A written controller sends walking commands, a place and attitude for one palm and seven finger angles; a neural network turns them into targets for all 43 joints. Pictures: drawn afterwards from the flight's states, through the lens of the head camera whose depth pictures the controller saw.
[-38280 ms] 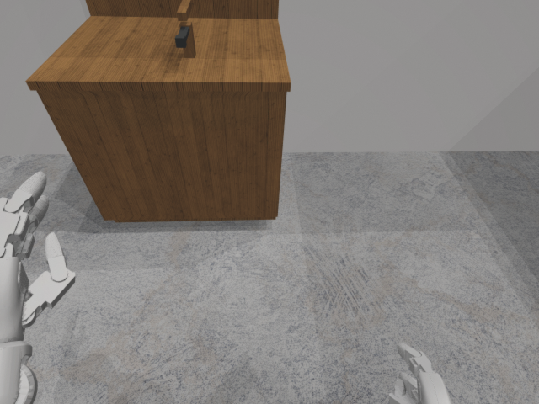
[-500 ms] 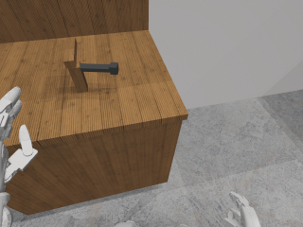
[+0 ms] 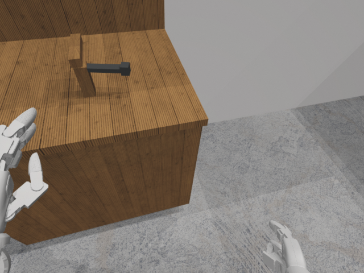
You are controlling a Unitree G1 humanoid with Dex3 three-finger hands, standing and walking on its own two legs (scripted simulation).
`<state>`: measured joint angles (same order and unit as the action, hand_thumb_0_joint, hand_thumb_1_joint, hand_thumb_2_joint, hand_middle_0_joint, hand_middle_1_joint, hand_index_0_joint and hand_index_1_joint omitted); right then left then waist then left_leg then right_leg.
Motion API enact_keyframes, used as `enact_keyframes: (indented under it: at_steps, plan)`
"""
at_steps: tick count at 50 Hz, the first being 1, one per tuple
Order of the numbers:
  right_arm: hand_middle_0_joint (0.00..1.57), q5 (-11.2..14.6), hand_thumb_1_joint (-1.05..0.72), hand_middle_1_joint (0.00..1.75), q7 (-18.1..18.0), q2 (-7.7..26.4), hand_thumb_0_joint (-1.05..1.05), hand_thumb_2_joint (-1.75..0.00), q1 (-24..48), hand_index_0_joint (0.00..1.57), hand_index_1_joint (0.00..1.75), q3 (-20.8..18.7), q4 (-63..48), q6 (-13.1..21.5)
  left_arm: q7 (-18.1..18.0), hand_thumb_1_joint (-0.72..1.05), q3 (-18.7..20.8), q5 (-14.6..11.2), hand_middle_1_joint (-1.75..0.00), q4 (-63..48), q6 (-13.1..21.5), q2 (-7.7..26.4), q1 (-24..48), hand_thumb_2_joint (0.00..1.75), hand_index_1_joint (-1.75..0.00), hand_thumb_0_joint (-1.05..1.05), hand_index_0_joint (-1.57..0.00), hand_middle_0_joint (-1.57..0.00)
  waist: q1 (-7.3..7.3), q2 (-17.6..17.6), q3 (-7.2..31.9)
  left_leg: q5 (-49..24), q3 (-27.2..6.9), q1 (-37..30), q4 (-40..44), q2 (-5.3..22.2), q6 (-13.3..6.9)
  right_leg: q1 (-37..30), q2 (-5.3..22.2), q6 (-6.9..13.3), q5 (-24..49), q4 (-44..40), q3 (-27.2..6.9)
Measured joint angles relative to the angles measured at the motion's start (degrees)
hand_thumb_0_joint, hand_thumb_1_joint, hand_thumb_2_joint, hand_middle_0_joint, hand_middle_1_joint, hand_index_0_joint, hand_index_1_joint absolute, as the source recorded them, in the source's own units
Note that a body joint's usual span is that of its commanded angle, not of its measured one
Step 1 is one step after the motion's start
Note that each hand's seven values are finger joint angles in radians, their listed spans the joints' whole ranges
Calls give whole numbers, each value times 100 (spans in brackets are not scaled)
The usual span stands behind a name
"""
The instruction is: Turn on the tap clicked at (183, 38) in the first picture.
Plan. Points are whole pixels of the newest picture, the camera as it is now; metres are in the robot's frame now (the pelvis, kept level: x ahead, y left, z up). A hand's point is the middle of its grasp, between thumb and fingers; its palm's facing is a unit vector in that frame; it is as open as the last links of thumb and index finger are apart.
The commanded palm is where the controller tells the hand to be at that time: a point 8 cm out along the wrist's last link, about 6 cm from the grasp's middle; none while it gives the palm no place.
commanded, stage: step back with the hand held close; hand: left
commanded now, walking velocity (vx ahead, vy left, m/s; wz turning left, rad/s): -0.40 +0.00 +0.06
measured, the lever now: (125, 68) +0.63 +0.22 +0.09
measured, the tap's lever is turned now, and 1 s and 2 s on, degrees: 75 75 75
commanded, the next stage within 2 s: stop stepping back and stand still in 0.02 s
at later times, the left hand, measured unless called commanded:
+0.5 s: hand out of the picture +0.07 +0.24 +0.16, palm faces +0.46 -0.83 -0.32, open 7.4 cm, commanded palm +0.00 +0.28 +0.18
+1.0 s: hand out of the picture +0.06 +0.24 +0.17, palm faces +0.49 -0.77 -0.40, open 7.4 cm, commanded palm +0.01 +0.27 +0.18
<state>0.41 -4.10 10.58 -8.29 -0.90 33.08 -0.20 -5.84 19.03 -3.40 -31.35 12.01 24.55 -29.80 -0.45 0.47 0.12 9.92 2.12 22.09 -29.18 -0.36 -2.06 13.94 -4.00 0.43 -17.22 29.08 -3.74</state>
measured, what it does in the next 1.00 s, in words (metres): walks backwards: left foot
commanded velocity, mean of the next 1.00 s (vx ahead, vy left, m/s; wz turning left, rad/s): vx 0.11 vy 0.01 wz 0.01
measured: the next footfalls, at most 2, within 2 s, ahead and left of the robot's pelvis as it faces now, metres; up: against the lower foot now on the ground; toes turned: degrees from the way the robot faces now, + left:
left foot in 0.48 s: -0.08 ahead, +0.11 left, +0.00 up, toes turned +7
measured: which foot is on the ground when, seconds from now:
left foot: down 0.00-0.22, up 0.24-0.46, down 0.48-1.00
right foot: down 0.00-1.00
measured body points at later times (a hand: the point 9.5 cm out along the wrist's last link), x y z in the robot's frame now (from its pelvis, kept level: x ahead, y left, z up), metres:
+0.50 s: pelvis -0.14 -0.01 +0.00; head -0.17 -0.02 +0.45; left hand +0.04 +0.28 +0.18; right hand +0.00 -0.27 -0.09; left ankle -0.19 +0.11 -0.74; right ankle -0.09 -0.13 -0.73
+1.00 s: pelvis -0.13 -0.02 -0.01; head -0.14 -0.02 +0.44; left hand +0.03 +0.28 +0.19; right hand +0.05 -0.24 -0.09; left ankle -0.12 +0.11 -0.74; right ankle -0.10 -0.11 -0.73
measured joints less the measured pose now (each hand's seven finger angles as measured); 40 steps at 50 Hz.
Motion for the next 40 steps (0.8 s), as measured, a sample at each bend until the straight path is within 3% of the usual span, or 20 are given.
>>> enact_keyframes:
  at_steps: [2, 5, 8, 10, 11, 13, 15, 17, 20, 24, 26, 29, 32, 34, 35, 36, 38, 40]
  plan:
    - [21, -36, -90, 30, 6, 50, 1, -90, 35, 20, 30, -47, 29, 13, -69, 89, 58, -41, -30, 171, -111, 41, 138, 89, -30, 2, -22, -21, -26, 109, -77, -219, 95, -76, 251, -60, -73, 288, 68, -129, -380, 570, -53]
    - [20, -101, -90, 30, 39, 102, 1, -90, 17, 20, 30, -87, 86, 190, -159, 89, 4, -66, -30, 328, -358, -39, 279, 89, -30, 2, -21, -21, -13, 63, -150, -569, 109, -168, 553, -26, -63, 562, 52, -135, -832, 1286, -89]
    - [20, -120, -90, 30, 37, 98, 1, -90, -106, 20, 30, -76, 91, 303, -219, 89, -97, -53, -30, 289, -528, -144, 251, 89, -30, 2, -21, -21, 33, -36, -114, -866, 14, -158, 785, 41, -10, 481, 89, -81, -773, 1247, 35]
    - [20, -105, -90, 30, 26, 77, 1, -90, -220, 20, 30, -65, 67, 324, -232, 89, -137, -32, -30, 233, -580, -159, 168, 89, -30, 2, -21, -21, 76, -90, -43, -801, -68, -13, 729, 55, 55, 170, 140, -2, -698, 750, 215]
    - [20, -93, -90, 30, 27, 50, 1, -90, -272, 20, 30, -56, 50, 321, -239, 89, -124, -16, -30, 182, -598, -126, 111, 89, -30, 2, -21, -21, 75, -39, 9, -494, -60, 151, 536, 12, 115, -16, 212, 76, -637, 296, 260]
    - [20, -90, -90, 30, 31, 79, 1, -90, -296, 20, 30, -51, 129, 278, -238, 89, -156, 19, -30, 98, -630, -194, 34, 89, -30, 2, -21, -21, -3, -78, 17, 471, -193, 571, -515, -45, 273, 49, 215, 169, 163, 72, 291]
    - [20, -55, -90, 30, 30, 98, 1, -90, -413, 20, 30, -26, 292, 265, -238, 89, -240, 26, -30, 107, -634, -305, -37, 89, -30, 2, -21, -21, -57, -45, 120, 742, -255, 834, -1846, -142, 334, 88, 258, 173, 342, 24, 271]
    - [20, -16, -90, 30, -1, 91, 1, -90, -598, 20, 30, 3, 418, 269, -241, 89, -288, 36, -30, 316, -604, -365, 29, 89, -30, 2, -21, -21, -53, 39, 291, 766, -165, 744, -2441, -117, 330, 81, 348, 138, 404, -115, 293]
    - [21, 4, -90, 30, -77, 126, 1, -90, -829, 20, 30, 24, 510, 293, -294, 89, -301, 69, -30, 785, -568, -409, 340, 89, -30, 2, -21, -21, 20, 118, 498, 1109, -7, 53, -1876, 51, 205, 148, 482, 121, 508, -212, 411]
    - [21, -22, -90, 30, -152, 352, 1, -90, -934, 20, 30, -28, 444, 407, -391, 89, -279, 51, -30, 920, -595, -523, 543, 89, -30, 2, -21, -21, 201, -68, 549, 1671, 1, -1158, -175, 218, -43, 461, 482, 77, 327, 142, 578]
    - [20, -19, -90, 30, -160, 328, 1, -90, -827, 20, 30, -66, 435, 451, -401, 89, -163, 39, -30, 824, -588, -456, 516, 89, -30, 2, -21, -21, 293, 12, 336, 966, 11, -1191, -64, 137, 67, 672, 494, 23, -183, 757, 461]
    - [20, -9, -90, 30, -106, 187, 1, -90, -896, 20, 30, -82, 455, 571, -377, 89, 5, 103, -30, 773, -575, -343, 273, 89, -30, 2, -21, -21, 348, 26, 312, 894, 67, -1272, -34, 94, 103, 1048, 435, -59, -559, 2058, 444]
    - [20, 1, -90, 30, -41, 90, 1, -90, -1037, 20, 30, -17, 542, 686, -358, 89, 41, 119, -30, 764, -525, -327, 195, 89, -30, 2, -21, -21, 310, -108, 268, 826, -23, -1373, 110, 147, 191, 845, 441, -76, -539, 1654, 622]
    - [20, -21, -90, 30, -22, 43, 1, -90, -1071, 20, 30, 54, 555, 697, -350, 89, 83, 113, -30, 729, -485, -282, 212, 89, -30, 2, -21, -21, 239, -186, 177, 949, -70, -1296, -142, 208, 247, 441, 395, -45, -424, 771, 702]
    - [20, -32, -90, 30, -7, 28, 1, -90, -1053, 20, 30, 75, 545, 689, -340, 89, 107, 124, -30, 707, -456, -252, 263, 89, -30, 2, -21, -21, 194, -206, 119, 1125, -80, -1148, -462, 234, 206, 329, 360, 67, -96, 440, 686]
    - [20, -34, -90, 30, 13, 34, 1, -90, -975, 20, 30, 73, 578, 660, -321, 89, 97, 131, -30, 705, -438, -282, 360, 89, -30, 2, -21, -21, 151, -258, 24, 1345, -105, -947, -941, 265, 151, 363, 322, 169, 339, 444, 721]
    - [21, -31, -90, 30, 80, 81, 1, -90, -789, 20, 30, 22, 699, 577, -255, 89, -39, 131, -30, 747, -427, -472, 565, 89, -30, 2, -21, -21, 101, -369, -140, 1592, -238, -507, -1987, 223, 134, 362, 274, 253, 384, 565, 810]
    - [21, -20, -90, 30, 127, 100, 2, -90, -636, 20, 30, 3, 738, 518, -208, 89, -151, 111, -30, 702, -432, -618, 581, 89, -30, 2, -21, -21, 62, -332, -235, 1608, -177, -266, -2358, 171, 137, 279, 283, 252, 326, 483, 780]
